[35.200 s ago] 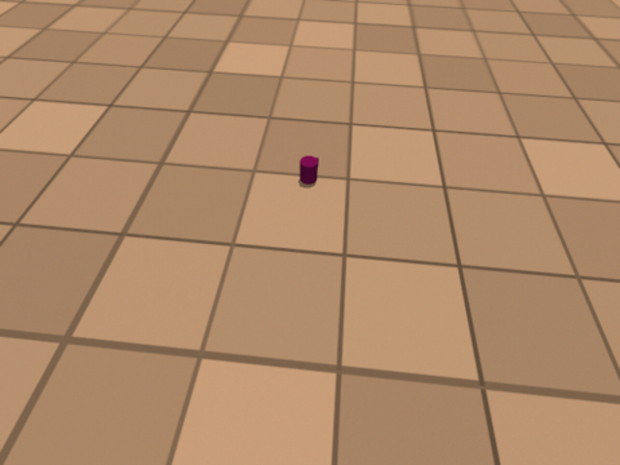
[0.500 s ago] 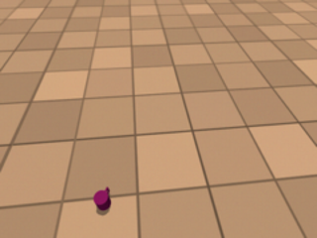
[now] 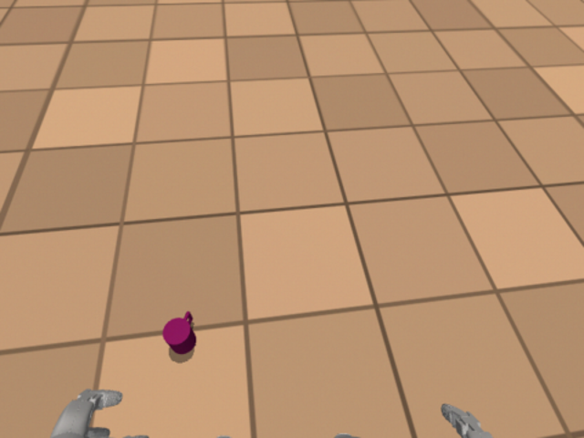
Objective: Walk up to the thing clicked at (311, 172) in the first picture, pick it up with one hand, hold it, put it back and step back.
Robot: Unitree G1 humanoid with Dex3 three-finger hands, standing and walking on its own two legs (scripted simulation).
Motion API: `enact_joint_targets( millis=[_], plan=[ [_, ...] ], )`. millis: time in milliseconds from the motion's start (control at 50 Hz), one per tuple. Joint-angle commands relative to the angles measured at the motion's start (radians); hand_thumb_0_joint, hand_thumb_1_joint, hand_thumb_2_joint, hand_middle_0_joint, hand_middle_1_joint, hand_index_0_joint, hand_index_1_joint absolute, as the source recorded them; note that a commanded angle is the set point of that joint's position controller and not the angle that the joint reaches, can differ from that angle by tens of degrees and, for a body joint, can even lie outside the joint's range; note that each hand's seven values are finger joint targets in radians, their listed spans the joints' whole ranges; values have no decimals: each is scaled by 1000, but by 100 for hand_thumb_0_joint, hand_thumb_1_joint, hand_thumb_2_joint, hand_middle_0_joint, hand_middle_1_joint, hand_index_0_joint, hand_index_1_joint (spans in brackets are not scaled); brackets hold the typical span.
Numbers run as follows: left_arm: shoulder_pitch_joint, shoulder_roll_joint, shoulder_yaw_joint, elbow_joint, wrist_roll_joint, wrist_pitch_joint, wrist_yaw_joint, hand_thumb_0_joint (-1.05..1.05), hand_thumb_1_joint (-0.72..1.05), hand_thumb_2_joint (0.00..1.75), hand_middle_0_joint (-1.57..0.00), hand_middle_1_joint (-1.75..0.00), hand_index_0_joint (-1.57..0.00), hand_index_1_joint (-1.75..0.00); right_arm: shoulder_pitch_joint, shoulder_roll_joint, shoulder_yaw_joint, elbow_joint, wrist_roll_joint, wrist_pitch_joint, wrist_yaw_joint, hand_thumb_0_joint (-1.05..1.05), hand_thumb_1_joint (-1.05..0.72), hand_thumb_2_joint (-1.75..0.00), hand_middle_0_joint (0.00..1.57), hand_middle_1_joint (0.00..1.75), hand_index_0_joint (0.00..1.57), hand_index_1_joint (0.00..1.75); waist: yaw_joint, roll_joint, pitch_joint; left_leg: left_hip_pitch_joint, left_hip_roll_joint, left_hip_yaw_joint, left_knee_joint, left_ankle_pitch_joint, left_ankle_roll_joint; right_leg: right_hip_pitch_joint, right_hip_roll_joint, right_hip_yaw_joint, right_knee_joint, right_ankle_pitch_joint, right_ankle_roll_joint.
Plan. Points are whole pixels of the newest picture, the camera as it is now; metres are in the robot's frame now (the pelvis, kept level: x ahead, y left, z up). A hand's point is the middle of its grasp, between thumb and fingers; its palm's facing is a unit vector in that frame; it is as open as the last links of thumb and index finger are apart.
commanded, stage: rise first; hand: left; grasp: from above
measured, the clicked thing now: (182, 331) +0.48 +0.32 -0.70
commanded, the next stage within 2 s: none
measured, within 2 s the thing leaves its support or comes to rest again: neither
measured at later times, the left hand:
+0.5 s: hand out of the picture +0.14 +0.26 -0.20, palm faces -0.14 -0.88 -0.46, open 13.8 cm
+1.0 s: hand (128, 398) +0.23 +0.32 -0.36, palm faces -0.42 -0.53 -0.74, open 13.8 cm
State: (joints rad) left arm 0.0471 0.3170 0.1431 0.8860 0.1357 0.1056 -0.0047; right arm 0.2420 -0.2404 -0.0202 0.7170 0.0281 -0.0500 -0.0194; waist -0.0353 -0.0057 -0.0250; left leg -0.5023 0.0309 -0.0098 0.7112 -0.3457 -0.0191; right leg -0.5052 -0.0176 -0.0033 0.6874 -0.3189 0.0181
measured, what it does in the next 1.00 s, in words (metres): lowers itself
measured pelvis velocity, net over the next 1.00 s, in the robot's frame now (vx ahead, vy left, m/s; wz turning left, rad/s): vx -0.04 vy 0.00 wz -0.01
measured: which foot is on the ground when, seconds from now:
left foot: down 0.00-1.00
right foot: down 0.00-1.00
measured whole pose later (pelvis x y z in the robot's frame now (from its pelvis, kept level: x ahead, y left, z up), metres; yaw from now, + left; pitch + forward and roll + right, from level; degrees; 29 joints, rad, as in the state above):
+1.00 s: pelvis -0.04 +0.00 -0.23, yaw -1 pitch +33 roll -3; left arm -0.21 0.54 0.19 0.72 0.64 -0.12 0.02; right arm 0.08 -0.30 -0.06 0.65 0.00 -0.18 0.03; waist -0.02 0.00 -0.17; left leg -1.68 0.01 -0.07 1.80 -0.70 -0.02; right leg -1.66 -0.02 -0.01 1.76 -0.67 0.03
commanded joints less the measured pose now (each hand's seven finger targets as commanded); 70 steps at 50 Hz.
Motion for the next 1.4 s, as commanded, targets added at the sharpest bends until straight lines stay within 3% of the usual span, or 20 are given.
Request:
enact_joint_targets(
  millis=[0,20,40,60,80,180,200,240,460,500,560,660,720,760,920,1020,1160,1260,1320,1380],
  plan=[
    [-24,172,51,-218,15,11,25,0,-47,89,-12,-106,-15,-102,-21,-163,-67,-165,-9,-71,-7,0,-90,-90,20,30,20,30,9,37,-194,-32,-38,22,12,103,21,-12,27,-33,19,69,-31],
    [-45,166,45,-288,18,7,25,0,-47,90,-11,-106,-15,-103,-22,-159,-69,-178,-10,-81,-6,0,-88,-90,20,30,20,30,8,39,-228,-37,-34,17,36,104,20,-33,28,-35,48,69,-31],
    [53,178,71,-213,30,22,29,0,-47,90,-11,-107,-15,-103,-16,-154,-60,-180,-9,-86,-9,0,-89,-90,20,30,20,30,14,44,-203,-71,-30,12,50,98,18,-57,28,-38,76,61,-32],
    [12,158,39,-314,31,18,22,0,-46,90,-11,-107,-15,-103,-16,-162,-72,-196,-11,-93,-9,0,-88,-90,20,30,20,30,3,58,-225,-76,-27,9,68,96,16,-84,27,-37,98,57,-34],
    [52,177,60,-321,38,25,22,0,-48,92,-9,-108,-12,-104,-16,-155,-66,-200,-11,-97,-11,0,-86,-89,20,30,20,30,17,71,-237,-81,-23,0,73,93,13,-93,27,-40,114,49,-35],
    [150,159,38,-441,54,73,15,0,-46,90,-10,-105,-14,-101,-18,-153,-67,-231,-15,-115,-18,0,-87,-89,20,30,20,30,8,81,-261,-123,-10,-20,124,88,8,-158,29,-42,180,40,-32],
    [126,185,54,-511,53,76,16,0,-47,91,-9,-105,-12,-102,-15,-159,-74,-236,-17,-120,-20,0,-86,-89,20,30,20,30,7,92,-273,-131,-14,-14,144,90,11,-164,27,-40,184,43,-31],
    [202,173,51,-489,66,103,18,0,-47,91,-8,-107,-12,-103,-14,-144,-63,-242,-16,-126,-21,0,-87,-89,20,30,20,30,9,66,-269,-162,-16,-7,178,120,15,-171,27,-39,204,61,-32],
    [317,181,64,-616,94,129,27,0,-49,93,-5,-109,-9,-105,-5,-137,-66,-278,-24,-154,-30,0,-87,-89,20,30,20,30,1,72,-370,-243,-18,-11,324,241,17,-241,24,-39,330,154,-37],
    [292,189,60,-670,101,123,26,0,-48,93,-4,-108,-8,-104,-16,-140,-68,-286,-26,-155,-27,0,-85,-89,20,30,20,30,12,99,-364,-264,-19,-17,332,216,14,-279,23,-41,352,119,-40],
    [207,205,58,-674,124,103,27,0,-51,94,-5,-107,-8,-104,-40,-146,-66,-302,-26,-166,-23,0,-87,-89,20,30,20,30,-11,105,-346,-321,-14,-33,362,139,13,-361,27,-43,396,56,-42],
    [110,254,83,-472,216,21,31,0,-49,95,-4,-107,-7,-104,-34,-157,-75,-248,-27,-178,-4,0,-84,-88,20,30,20,30,-17,51,-350,-520,-33,-8,527,29,30,-506,23,-26,513,-6,-41],
    [-61,315,94,-465,281,-71,33,0,-47,95,-4,-107,-6,-104,-69,-167,-82,-246,-27,-198,13,0,-81,-88,20,30,20,30,-8,65,-395,-642,-41,4,616,-96,35,-611,19,-4,589,-106,-38],
    [-86,332,87,-392,334,-123,33,0,-47,94,-4,-108,-7,-105,-60,-177,-83,-206,-24,-203,19,0,-83,-88,20,30,20,30,0,93,-463,-673,-40,2,669,-54,29,-664,20,-2,670,-72,-43],
    [-315,507,158,-295,516,-252,58,0,-48,94,-4,-112,-9,-108,-54,-219,-105,-153,-24,-172,41,0,-86,-89,20,30,20,30,36,129,-690,-795,-41,-14,878,32,29,-858,22,-20,896,-27,-50],
    [-533,600,163,-171,636,-311,52,0,-47,95,-4,-111,-8,-107,-12,-240,-110,-109,-39,-127,65,0,-86,-89,20,30,20,30,12,111,-760,-894,-39,-24,1016,51,39,-965,23,-39,1013,-19,-49],
    [-724,721,180,-11,766,-412,65,0,-48,95,-4,-112,-9,-107,11,-251,-96,-81,-59,-75,79,0,-88,-90,20,30,20,30,0,75,-724,-1115,-44,-8,1127,-180,49,-1068,27,-59,1089,-200,-39],
    [-894,826,195,6,848,-484,102,0,-51,99,-5,-107,-7,-105,23,-256,-77,-69,-77,-36,86,0,-90,-90,20,30,20,30,-18,142,-748,-1151,-47,-13,1186,-260,51,-1157,34,-75,1153,-279,-41],
    [-969,866,189,51,894,-511,133,0,-50,98,-5,-106,-7,-104,26,-269,-68,-51,-91,-19,91,0,-90,-90,20,30,20,30,-35,214,-701,-1147,-40,-46,1182,-342,47,-1268,34,-99,1203,-327,-43],
    [-1028,883,180,71,939,-524,167,0,-49,97,-4,-106,-8,-103,34,-273,-60,-38,-104,0,101,0,-90,-90,20,30,20,30,-45,261,-698,-1148,-43,-55,1208,-320,42,-1318,31,-110,1249,-302,-48]
  ],
)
